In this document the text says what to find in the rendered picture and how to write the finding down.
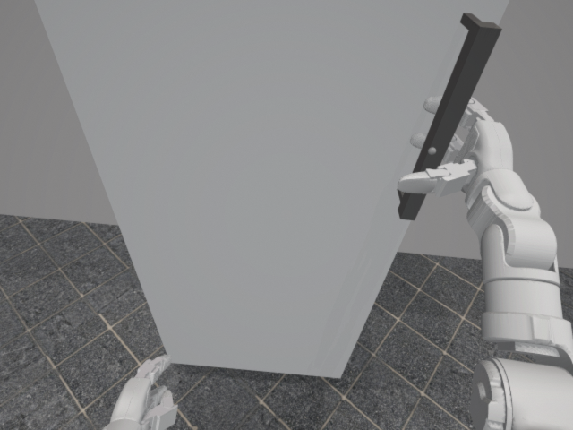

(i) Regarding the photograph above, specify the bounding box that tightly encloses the fridge door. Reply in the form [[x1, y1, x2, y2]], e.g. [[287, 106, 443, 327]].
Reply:
[[34, 0, 509, 378]]

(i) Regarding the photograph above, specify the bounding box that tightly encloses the robot right forearm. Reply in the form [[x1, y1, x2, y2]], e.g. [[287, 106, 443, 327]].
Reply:
[[465, 169, 573, 376]]

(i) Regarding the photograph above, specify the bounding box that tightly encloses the robot right upper arm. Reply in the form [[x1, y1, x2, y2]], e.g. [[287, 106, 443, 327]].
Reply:
[[470, 357, 573, 430]]

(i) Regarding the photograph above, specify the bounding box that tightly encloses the handle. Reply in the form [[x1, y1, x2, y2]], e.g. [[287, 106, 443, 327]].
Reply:
[[398, 13, 502, 220]]

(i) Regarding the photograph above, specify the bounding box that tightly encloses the left robot hand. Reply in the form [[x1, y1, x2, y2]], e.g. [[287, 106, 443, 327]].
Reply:
[[109, 354, 178, 430]]

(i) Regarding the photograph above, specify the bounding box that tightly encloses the right robot hand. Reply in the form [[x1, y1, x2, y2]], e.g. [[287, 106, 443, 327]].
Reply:
[[398, 96, 513, 198]]

